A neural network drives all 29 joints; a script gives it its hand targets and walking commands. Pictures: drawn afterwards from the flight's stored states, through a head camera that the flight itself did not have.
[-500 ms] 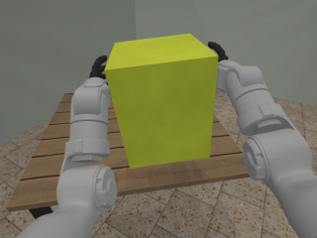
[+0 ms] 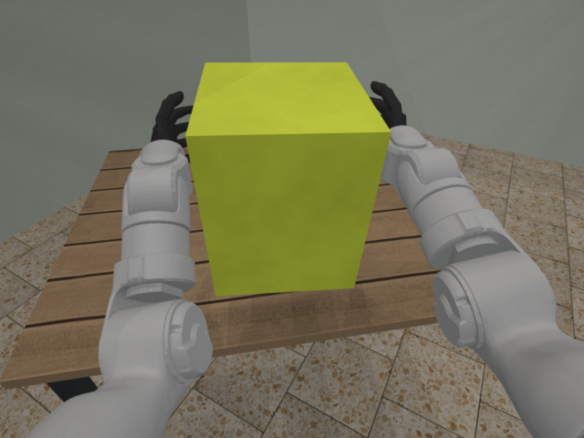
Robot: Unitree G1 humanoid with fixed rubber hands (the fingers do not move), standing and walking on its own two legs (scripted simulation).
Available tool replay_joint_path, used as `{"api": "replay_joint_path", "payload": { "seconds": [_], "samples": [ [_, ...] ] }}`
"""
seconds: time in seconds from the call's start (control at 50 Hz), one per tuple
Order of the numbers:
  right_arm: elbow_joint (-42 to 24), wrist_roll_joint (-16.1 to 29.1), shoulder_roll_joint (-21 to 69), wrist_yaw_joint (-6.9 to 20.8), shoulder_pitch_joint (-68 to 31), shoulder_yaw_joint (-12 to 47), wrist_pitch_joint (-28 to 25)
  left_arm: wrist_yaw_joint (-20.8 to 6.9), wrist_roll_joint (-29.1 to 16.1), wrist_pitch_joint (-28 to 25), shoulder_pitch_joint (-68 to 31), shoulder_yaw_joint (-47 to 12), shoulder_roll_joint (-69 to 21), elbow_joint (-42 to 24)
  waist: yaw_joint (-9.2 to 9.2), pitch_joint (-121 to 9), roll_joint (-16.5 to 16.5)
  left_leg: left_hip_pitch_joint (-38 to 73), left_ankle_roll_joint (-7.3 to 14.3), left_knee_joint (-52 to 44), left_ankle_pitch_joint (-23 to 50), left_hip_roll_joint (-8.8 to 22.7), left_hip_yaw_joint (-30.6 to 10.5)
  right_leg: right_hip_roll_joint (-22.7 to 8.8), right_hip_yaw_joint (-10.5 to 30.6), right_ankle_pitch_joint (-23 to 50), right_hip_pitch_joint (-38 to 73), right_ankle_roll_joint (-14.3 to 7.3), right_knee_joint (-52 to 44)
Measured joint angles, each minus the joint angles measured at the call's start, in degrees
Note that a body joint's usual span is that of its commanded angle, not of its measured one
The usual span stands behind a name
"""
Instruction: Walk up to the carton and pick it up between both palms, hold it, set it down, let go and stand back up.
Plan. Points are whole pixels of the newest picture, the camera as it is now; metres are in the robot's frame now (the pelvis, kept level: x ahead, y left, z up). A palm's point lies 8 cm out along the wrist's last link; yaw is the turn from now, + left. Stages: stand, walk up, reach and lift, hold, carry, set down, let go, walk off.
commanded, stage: set down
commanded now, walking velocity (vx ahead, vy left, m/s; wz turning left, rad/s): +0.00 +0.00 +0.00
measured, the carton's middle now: (281, 178) +0.40 +0.02 +0.21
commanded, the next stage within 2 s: none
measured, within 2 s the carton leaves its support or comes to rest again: neither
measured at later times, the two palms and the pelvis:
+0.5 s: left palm (164, 170) +0.39 +0.17 +0.23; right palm (379, 149) +0.40 -0.12 +0.25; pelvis +0.00 +0.01 +0.00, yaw +0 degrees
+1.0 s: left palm (176, 186) +0.41 +0.17 +0.19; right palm (375, 171) +0.42 -0.12 +0.20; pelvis +0.01 +0.00 +0.00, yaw +0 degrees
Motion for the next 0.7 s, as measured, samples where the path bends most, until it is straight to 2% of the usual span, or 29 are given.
{"api": "replay_joint_path", "payload": {
  "seconds": [0.08, 0.34, 0.54, 0.7],
  "samples": [
    [-2.7, 1.3, 0.8, -1.1, 1.9, 1.4, -0.7, -0.1, -1.3, -0.2, 2.7, 0.0, 0.0, -3.6, 0.00, 0.0, 0.0, 0.0, 0.0, 0.2, -0.4, 0.0, 0.0, 0.0, 0.0, -0.2, 0.2, 0.0, -0.1],
    [-2.8, 1.2, 1.5, -1.5, 2.8, 1.4, -1.2, -0.6, -1.4, -0.7, 4.3, 0.0, 0.0, -4.1, -0.01, 0.8, 0.0, 0.0, 0.0, 1.4, -1.0, 0.0, 0.0, 0.0, 0.0, -0.1, 0.8, 0.0, -0.3],
    [-2.8, -2.9, 2.0, -0.7, 3.1, -0.8, -1.9, -0.7, -1.4, -5.2, 4.3, 0.0, 0.0, -0.3, -0.01, 2.1, 0.0, 0.0, 0.0, 1.3, -0.9, 0.0, 0.0, 0.0, 0.0, -0.1, 0.8, 0.0, -0.3],
    [-2.7, -4.0, 2.7, -0.3, 5.2, -1.0, -5.0, -0.6, -1.4, -6.6, 4.5, 0.0, -0.1, 0.0, -0.01, 3.7, 0.0, 0.2, 0.0, 0.8, -0.9, 0.0, 0.0, 0.0, 0.0, -0.3, 0.8, 0.0, -0.4]
  ]
}}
